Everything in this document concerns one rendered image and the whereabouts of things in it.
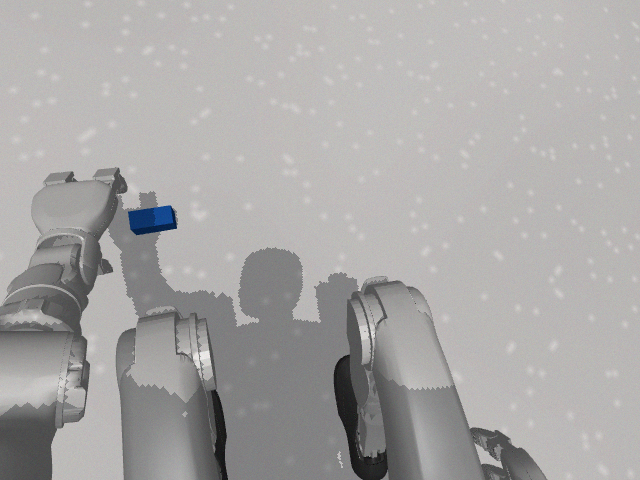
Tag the left robot foot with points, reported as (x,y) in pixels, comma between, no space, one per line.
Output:
(221,436)

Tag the small box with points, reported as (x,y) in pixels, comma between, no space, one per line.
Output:
(152,220)

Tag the left robot hand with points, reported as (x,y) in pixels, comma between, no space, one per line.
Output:
(88,206)

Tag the right robot hand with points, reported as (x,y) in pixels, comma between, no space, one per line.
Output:
(516,462)

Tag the right robot foot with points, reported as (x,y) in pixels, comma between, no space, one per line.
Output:
(366,468)

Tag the left robot arm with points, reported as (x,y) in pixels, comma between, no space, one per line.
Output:
(44,373)

